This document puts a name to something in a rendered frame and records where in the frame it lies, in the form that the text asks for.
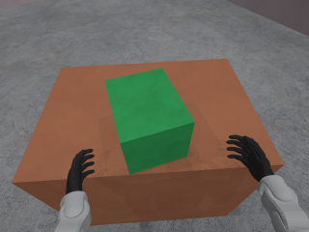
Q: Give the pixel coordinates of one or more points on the robot right forearm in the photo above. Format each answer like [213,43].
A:
[281,203]

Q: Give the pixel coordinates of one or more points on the robot left forearm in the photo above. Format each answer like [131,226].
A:
[75,213]

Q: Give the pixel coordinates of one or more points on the pedestal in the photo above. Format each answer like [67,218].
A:
[78,116]

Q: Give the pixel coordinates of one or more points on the robot right hand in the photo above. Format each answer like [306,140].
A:
[252,156]

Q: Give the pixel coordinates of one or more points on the carton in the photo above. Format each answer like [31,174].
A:
[153,125]

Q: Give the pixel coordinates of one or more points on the robot left hand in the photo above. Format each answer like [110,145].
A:
[76,174]

